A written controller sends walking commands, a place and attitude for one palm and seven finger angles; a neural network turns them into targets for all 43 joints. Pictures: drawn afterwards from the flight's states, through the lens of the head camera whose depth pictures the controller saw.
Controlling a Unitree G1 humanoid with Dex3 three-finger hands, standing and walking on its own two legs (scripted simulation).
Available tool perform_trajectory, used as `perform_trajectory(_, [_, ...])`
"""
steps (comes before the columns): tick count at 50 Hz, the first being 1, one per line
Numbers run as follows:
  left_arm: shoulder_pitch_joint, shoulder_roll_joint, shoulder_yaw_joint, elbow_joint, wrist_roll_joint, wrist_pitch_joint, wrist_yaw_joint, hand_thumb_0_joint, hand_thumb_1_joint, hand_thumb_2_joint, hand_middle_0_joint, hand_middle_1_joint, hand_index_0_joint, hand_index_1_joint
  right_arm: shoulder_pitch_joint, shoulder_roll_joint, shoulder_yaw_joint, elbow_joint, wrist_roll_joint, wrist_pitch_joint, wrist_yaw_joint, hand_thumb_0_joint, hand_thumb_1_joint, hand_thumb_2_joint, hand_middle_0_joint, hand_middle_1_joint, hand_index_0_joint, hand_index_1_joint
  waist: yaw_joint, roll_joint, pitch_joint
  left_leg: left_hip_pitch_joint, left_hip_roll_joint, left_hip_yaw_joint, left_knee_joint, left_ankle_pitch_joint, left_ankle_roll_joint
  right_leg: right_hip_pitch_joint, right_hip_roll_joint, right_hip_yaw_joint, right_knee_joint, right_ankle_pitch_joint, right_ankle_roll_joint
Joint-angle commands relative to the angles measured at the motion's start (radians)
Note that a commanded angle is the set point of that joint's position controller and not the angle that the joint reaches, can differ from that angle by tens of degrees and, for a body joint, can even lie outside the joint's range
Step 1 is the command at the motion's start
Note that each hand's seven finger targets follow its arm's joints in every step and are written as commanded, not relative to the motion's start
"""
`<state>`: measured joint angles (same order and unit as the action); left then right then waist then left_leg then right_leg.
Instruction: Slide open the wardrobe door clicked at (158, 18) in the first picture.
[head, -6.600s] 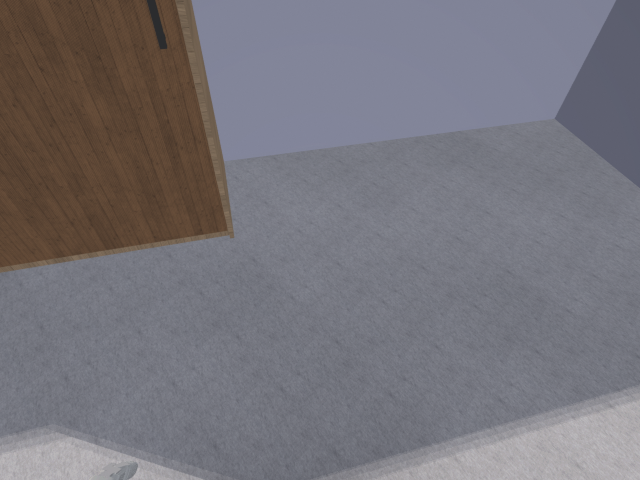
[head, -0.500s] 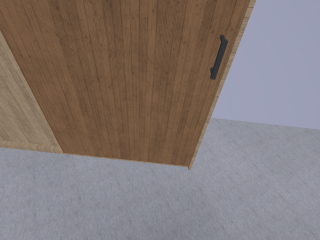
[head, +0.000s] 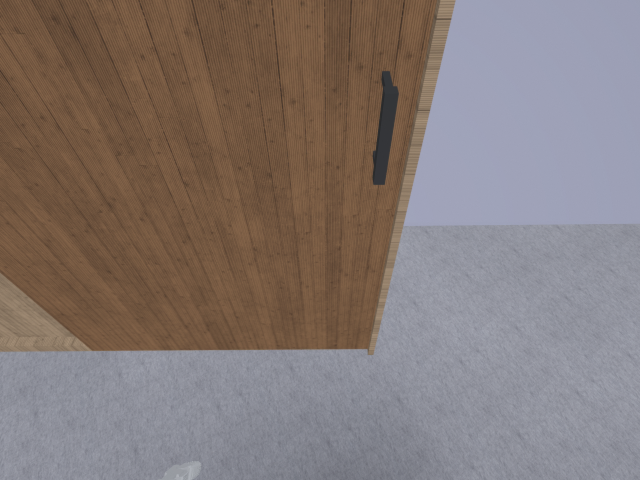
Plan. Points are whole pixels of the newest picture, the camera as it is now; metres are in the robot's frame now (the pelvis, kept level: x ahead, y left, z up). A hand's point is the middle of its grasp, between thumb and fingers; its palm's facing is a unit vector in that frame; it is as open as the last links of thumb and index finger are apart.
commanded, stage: take the last steps up to it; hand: right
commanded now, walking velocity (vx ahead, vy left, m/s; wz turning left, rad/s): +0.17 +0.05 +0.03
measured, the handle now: (382, 131) +0.55 -0.08 +0.14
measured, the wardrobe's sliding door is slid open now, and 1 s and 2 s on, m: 0.00 0.00 0.00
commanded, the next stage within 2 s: come to a stop and stand still in 0.04 s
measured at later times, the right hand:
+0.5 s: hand (435, 463) +0.17 -0.15 -0.16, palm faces +0.01 +0.98 -0.22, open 7.3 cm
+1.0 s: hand out of the picture +0.04 -0.25 -0.15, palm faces +0.03 +0.96 -0.29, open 7.4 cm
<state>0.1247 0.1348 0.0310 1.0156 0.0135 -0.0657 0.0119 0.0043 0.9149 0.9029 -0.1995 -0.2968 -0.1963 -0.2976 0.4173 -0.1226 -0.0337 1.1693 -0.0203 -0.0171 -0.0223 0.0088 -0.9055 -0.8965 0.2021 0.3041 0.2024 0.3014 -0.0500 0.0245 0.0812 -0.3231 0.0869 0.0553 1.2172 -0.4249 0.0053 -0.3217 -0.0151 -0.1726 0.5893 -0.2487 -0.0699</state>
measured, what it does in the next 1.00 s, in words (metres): steps on the spot: left foot, then right foot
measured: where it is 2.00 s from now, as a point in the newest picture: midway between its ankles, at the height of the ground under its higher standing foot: outside the picture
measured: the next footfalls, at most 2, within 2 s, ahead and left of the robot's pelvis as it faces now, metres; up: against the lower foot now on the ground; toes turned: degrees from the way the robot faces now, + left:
left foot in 0.34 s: +0.19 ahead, +0.15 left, +0.00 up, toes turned +6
right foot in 0.66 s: +0.07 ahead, -0.12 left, +0.00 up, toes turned -5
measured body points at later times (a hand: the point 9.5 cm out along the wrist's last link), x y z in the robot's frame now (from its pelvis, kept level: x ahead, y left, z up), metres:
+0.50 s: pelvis +0.08 +0.02 +0.00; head +0.13 +0.03 +0.45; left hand +0.07 +0.23 -0.17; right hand +0.17 -0.21 -0.14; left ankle +0.15 +0.14 -0.73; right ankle +0.03 -0.09 -0.69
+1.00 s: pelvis +0.02 -0.05 +0.01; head +0.01 -0.01 +0.45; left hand +0.10 +0.17 -0.15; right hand +0.04 -0.30 -0.13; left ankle +0.05 +0.06 -0.73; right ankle +0.03 -0.12 -0.73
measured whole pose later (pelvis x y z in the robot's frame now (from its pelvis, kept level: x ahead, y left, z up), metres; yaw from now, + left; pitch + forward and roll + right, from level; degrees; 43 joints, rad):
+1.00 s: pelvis +0.02 -0.05 +0.01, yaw +1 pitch -1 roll -1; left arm 0.24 0.19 0.02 0.89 0.01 0.00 0.02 0.00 0.93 0.90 -0.20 -0.30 -0.20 -0.30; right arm 0.32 -0.16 -0.01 0.98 -0.03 0.02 -0.03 0.01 -0.91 -0.90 0.20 0.30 0.20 0.30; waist -0.01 -0.08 0.01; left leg -0.29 0.01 0.02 0.57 -0.25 0.02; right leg -0.24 0.04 -0.14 0.52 -0.26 -0.08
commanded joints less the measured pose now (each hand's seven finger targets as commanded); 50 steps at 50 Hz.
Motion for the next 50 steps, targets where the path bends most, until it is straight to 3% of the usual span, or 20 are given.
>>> perform_trajectory(1, [0.151,0.107,0.013,0.023,0.001,-0.015,0.013,0.0,0.9,0.9,-0.2,-0.3,-0.2,-0.3,0.067,-0.028,-0.014,-0.066,-0.006,-0.003,0.011,0.0,-0.9,-0.9,0.2,0.3,0.2,0.3,0.02,-0.098,-0.028,-0.084,0.05,-0.036,-0.038,0.085,-0.014,0.019,-0.27,0.216,-0.375,0.273,-0.084])
perform_trajectory(7, [0.176,0.113,0.024,0.01,0.005,-0.009,0.013,0.0,0.9,0.9,-0.2,-0.3,-0.2,-0.3,-0.067,-0.047,-0.02,-0.138,-0.011,0.017,0.015,0.0,-0.9,-0.9,0.2,0.3,0.2,0.3,0.035,-0.114,0.001,-0.153,0.052,-0.022,-0.292,0.184,-0.039,0.089,-0.259,0.179,-0.399,0.304,-0.109])
perform_trajectory(11, [0.184,0.119,0.014,0.02,0.011,0.006,0.023,0.0,0.9,0.9,-0.2,-0.3,-0.2,-0.3,-0.136,-0.051,-0.005,-0.158,-0.003,0.017,-0.002,0.0,-0.9,-0.9,0.2,0.3,0.2,0.3,0.046,-0.115,-0.031,-0.035,-0.002,0.008,-0.521,0.189,-0.04,0.167,-0.238,0.145,-0.266,0.717,-0.079])
perform_trajectory(13, [0.186,0.135,0.021,0.03,0.007,0.022,0.027,0.0,0.9,0.9,-0.2,-0.3,-0.2,-0.3,-0.136,-0.074,-0.005,-0.161,-0.002,0.021,-0.008,0.0,-0.9,-0.9,0.2,0.3,0.2,0.3,0.042,-0.125,-0.051,0.021,-0.015,0.019,-0.627,0.221,-0.038,0.202,-0.233,0.145,-0.207,0.728,-0.054])
perform_trajectory(15, [0.187,0.13,0.028,0.032,0.0,0.036,0.027,0.0,0.9,0.9,-0.2,-0.3,-0.2,-0.3,-0.12,-0.119,-0.014,-0.167,-0.004,0.018,-0.012,0.0,-0.9,-0.9,0.2,0.3,0.2,0.3,0.025,-0.092,-0.032,0.085,-0.006,0.006,-0.756,0.368,-0.033,0.177,-0.203,0.143,-0.139,0.627,-0.007])
perform_trajectory(16, [0.199,0.118,0.029,0.031,-0.003,0.042,0.027,0.0,0.9,0.9,-0.2,-0.3,-0.2,-0.3,-0.103,-0.154,-0.02,-0.164,-0.005,0.014,-0.015,0.0,-0.9,-0.9,0.2,0.3,0.2,0.3,0.022,-0.043,-0.057,0.154,0.041,-0.054,-0.765,0.653,-0.017,0.133,-0.156,0.12,-0.088,0.491,0.029])
perform_trajectory(18, [0.25,0.079,0.035,0.029,-0.012,0.064,0.02,0.0,0.9,0.9,-0.2,-0.3,-0.2,-0.3,-0.114,-0.216,-0.03,-0.171,-0.002,0.012,-0.017,0.0,-0.9,-0.9,0.2,0.3,0.2,0.3,0.048,0.057,-0.094,0.213,0.233,-0.184,-0.693,1.077,0.112,0.026,-0.044,0.084,0.026,0.06,0.077])
perform_trajectory(20, [0.243,0.061,0.038,0.025,-0.013,0.09,0.024,0.0,0.9,0.9,-0.2,-0.3,-0.2,-0.3,-0.121,-0.231,-0.038,-0.174,-0.002,0.014,-0.023,0.0,-0.9,-0.9,0.2,0.3,0.2,0.3,0.037,0.194,-0.156,0.234,0.303,-0.234,-0.771,1.151,0.218,-0.005,-0.005,0.09,0.245,-0.32,0.09])
perform_trajectory(24, [0.195,0.071,0.047,0.004,-0.011,0.108,0.021,0.0,0.9,0.9,-0.2,-0.3,-0.2,-0.3,-0.216,-0.215,-0.052,-0.22,-0.01,0.028,-0.035,0.0,-0.9,-0.9,0.2,0.3,0.2,0.3,0.034,0.142,-0.174,0.18,0.277,-0.199,-0.809,0.912,0.225,-0.075,-0.005,0.187,0.481,-0.332,0.095])
perform_trajectory(31, [0.295,0.055,0.037,0.016,-0.006,0.088,0.009,0.0,0.9,0.9,-0.2,-0.3,-0.2,-0.3,-0.255,-0.212,-0.063,-0.239,-0.008,0.044,-0.024,0.0,-0.9,-0.9,0.2,0.3,0.2,0.3,0.076,0.16,-0.195,0.049,0.168,-0.14,-0.762,0.434,0.099,0.162,0.015,0.101,-0.061,-0.04,0.1])
perform_trajectory(32, [0.298,0.152,0.052,-0.048,-0.019,0.061,0.013,0.0,0.9,0.9,-0.2,-0.3,-0.2,-0.3,-0.227,-0.227,-0.039,-0.244,0.006,0.033,-0.071,0.0,-0.9,-0.9,0.2,0.3,0.2,0.3,0.126,-0.064,-0.396,0.289,0.145,-0.112,-0.571,0.721,0.072,0.141,-0.05,0.059,-0.176,0.038,0.112])
perform_trajectory(34, [0.166,0.19,0.047,-0.128,0.003,0.06,0.015,0.0,0.9,0.9,-0.2,-0.3,-0.2,-0.3,-0.17,-0.135,-0.019,-0.265,0.013,0.056,-0.045,0.0,-0.9,-0.9,0.2,0.3,0.2,0.3,0.043,-0.427,-0.247,-0.019,-0.018,0.022,-0.446,0.073,0.016,0.155,-0.206,0.29,-0.226,0.383,0.024])
perform_trajectory(35, [0.125,0.192,0.039,-0.168,0.015,0.07,0.018,0.0,0.9,0.9,-0.2,-0.3,-0.2,-0.3,-0.182,-0.136,-0.01,-0.267,0.005,0.073,-0.035,0.0,-0.9,-0.9,0.2,0.3,0.2,0.3,0.045,-0.406,-0.142,-0.088,-0.058,0.009,-0.353,-0.059,0.012,0.069,-0.246,0.276,-0.239,0.358,-0.036])
perform_trajectory(36, [0.122,0.186,0.036,-0.184,0.017,0.07,0.025,0.0,0.9,0.9,-0.2,-0.3,-0.2,-0.3,-0.237,-0.145,-0.012,-0.276,-0.003,0.09,-0.029,0.0,-0.9,-0.9,0.2,0.3,0.2,0.3,0.068,-0.41,-0.014,-0.103,-0.071,-0.049,-0.269,-0.067,0.011,-0.087,-0.237,0.321,-0.301,0.266,-0.031])
perform_trajectory(39, [0.072,0.181,0.021,-0.208,0.02,0.075,0.012,0.0,0.9,0.9,-0.2,-0.3,-0.2,-0.3,-0.161,-0.124,-0.016,-0.266,-0.001,0.071,-0.011,0.0,-0.9,-0.9,0.2,0.3,0.2,0.3,0.016,-0.129,0.134,-0.078,-0.068,-0.047,-0.292,0.01,0.013,-0.198,-0.201,0.299,-0.324,-0.038,-0.065])
perform_trajectory(43, [0.142,0.187,0.021,-0.197,0.012,0.06,0.017,0.0,0.9,0.9,-0.2,-0.3,-0.2,-0.3,-0.106,-0.116,-0.008,-0.265,-0.003,0.037,-0.002,0.0,-0.9,-0.9,0.2,0.3,0.2,0.3,0.025,-0.042,0.041,0.011,-0.06,-0.05,-0.676,0.104,0.019,-0.024,-0.189,0.313,-0.265,-0.098,-0.051])
perform_trajectory(46, [0.175,0.143,0.007,-0.188,-0.002,0.056,0.013,0.0,0.9,0.9,-0.2,-0.3,-0.2,-0.3,-0.117,-0.17,0.001,-0.27,-0.004,0.008,-0.007,0.0,-0.9,-0.9,0.2,0.3,0.2,0.3,0.071,0.009,-0.034,-0.015,0.056,-0.263,-0.844,0.121,0.098,0.07,-0.055,0.225,-0.19,-0.111,0.016])
perform_trajectory(47, [0.191,0.14,0.007,-0.179,-0.001,0.051,0.009,0.0,0.9,0.9,-0.2,-0.3,-0.2,-0.3,-0.135,-0.177,0.004,-0.276,-0.004,0.007,-0.005,0.0,-0.9,-0.9,0.2,0.3,0.2,0.3,0.092,-0.04,-0.052,-0.067,0.052,-0.256,-0.838,0.092,0.106,0.145,-0.044,0.231,-0.209,-0.073,0.019])
perform_trajectory(48, [0.2,0.143,0.006,-0.163,0.0,0.054,0.011,0.0,0.9,0.9,-0.2,-0.3,-0.2,-0.3,-0.15,-0.177,0.004,-0.271,-0.003,-0.003,-0.005,0.0,-0.9,-0.9,0.2,0.3,0.2,0.3,0.094,0.108,-0.087,-0.053,0.022,-0.24,-0.846,0.096,0.089,0.172,-0.062,0.218,-0.187,-0.048,0.015])
perform_trajectory(50, [0.219,0.156,0.01,-0.15,0.0,0.05,0.01,0.0,0.9,0.9,-0.2,-0.3,-0.2,-0.3,-0.169,-0.162,0.009,-0.273,-0.001,-0.003,-0.007,0.0,-0.9,-0.9,0.2,0.3,0.2,0.3,0.1,0.152,-0.085,-0.051,0.021,-0.207,-0.86,0.059,0.079,0.185,-0.068,0.219,-0.214,-0.05,0.012])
